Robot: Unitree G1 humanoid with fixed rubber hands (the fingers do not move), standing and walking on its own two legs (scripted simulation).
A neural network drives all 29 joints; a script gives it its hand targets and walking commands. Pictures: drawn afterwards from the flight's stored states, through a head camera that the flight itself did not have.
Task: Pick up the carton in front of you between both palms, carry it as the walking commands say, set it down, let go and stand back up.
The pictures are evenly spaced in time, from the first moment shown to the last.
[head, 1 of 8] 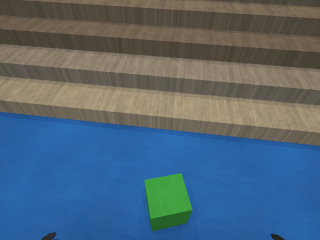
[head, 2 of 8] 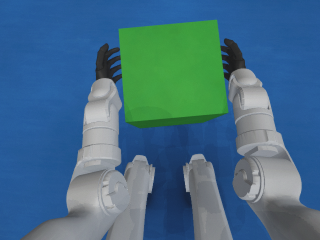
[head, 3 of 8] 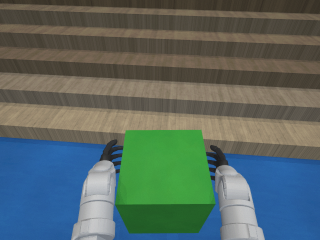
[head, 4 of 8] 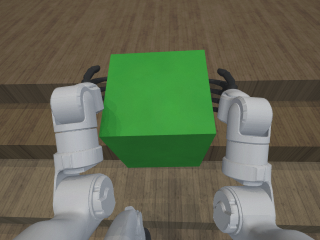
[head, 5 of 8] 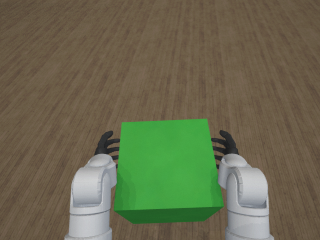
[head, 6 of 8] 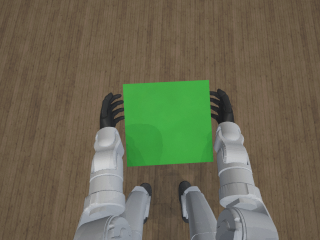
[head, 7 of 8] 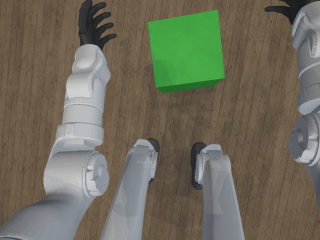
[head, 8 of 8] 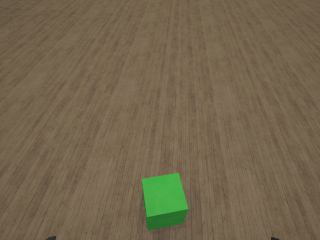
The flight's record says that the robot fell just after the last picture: no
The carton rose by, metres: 1.80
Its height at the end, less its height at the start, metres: +1.06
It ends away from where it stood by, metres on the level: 4.22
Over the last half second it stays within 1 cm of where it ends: yes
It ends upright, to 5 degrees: yes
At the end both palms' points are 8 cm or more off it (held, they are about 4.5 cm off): yes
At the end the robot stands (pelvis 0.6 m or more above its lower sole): yes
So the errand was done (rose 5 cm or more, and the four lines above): yes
